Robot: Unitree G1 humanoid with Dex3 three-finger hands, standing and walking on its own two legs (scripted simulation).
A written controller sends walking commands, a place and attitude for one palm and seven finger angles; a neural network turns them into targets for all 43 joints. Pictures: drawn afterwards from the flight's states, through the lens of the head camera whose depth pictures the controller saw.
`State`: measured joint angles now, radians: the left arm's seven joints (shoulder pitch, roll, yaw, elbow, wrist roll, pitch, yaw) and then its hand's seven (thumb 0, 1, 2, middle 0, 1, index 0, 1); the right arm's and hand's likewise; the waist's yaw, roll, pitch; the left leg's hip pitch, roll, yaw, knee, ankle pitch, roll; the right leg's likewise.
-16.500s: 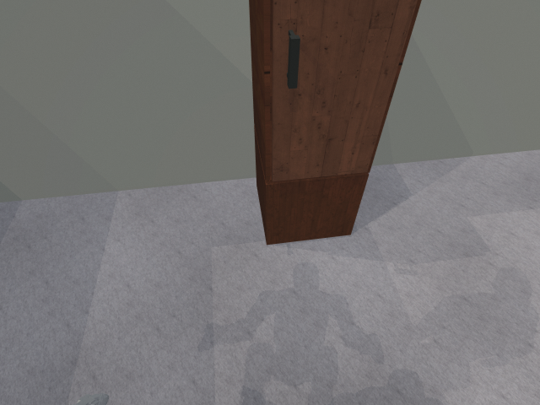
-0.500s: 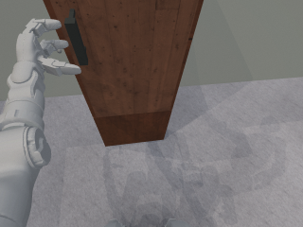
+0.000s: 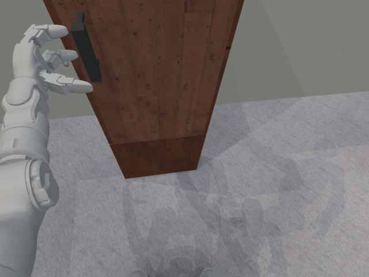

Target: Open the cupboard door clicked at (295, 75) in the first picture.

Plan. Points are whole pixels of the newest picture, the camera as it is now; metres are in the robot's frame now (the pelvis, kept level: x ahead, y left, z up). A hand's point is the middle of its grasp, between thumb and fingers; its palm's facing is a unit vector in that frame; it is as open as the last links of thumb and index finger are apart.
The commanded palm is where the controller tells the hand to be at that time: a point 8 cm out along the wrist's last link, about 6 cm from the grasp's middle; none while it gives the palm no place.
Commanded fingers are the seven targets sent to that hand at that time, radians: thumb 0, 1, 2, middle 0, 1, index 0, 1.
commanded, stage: slide the fingers in behind the handle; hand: left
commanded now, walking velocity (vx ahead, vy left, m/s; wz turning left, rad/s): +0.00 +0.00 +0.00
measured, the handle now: (88, 48) +0.57 +0.15 +0.14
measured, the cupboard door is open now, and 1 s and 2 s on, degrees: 0 0 0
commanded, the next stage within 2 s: close the thumb around the handle in 1.34 s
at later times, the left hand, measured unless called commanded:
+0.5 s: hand (77, 65) +0.53 +0.17 +0.13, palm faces +0.05 -1.00 +0.00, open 13.9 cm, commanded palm +0.50 +0.21 +0.14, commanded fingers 0.00 -0.50 0.30 -0.30 -1.20 -0.30 -1.20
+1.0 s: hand (101, 64) +0.53 +0.12 +0.14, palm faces +0.06 -1.00 -0.01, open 13.9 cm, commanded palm +0.50 +0.17 +0.14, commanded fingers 0.00 -0.50 0.30 -0.30 -1.20 -0.30 -1.20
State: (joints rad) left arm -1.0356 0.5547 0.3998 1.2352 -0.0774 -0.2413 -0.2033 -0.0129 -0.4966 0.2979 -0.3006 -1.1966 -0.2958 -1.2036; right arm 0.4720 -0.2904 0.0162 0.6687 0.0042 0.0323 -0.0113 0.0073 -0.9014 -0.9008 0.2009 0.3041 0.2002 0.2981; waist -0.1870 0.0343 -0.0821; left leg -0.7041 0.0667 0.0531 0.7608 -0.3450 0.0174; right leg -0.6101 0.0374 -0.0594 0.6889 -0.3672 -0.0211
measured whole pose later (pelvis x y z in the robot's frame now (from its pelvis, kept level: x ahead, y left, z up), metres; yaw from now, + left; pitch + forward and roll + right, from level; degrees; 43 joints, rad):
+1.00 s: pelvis +0.00 +0.00 +0.00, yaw +0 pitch +16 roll -2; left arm -1.07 0.39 0.33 1.24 -0.05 -0.27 -0.02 -0.01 -0.50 0.30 -0.30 -1.20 -0.30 -1.20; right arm 0.44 -0.27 0.01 0.68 -0.01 0.00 0.02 0.01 -0.90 -0.90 0.20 0.30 0.20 0.30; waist -0.18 0.05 -0.08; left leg -0.70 0.06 0.06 0.77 -0.34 0.01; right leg -0.62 0.03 -0.05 0.73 -0.38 -0.02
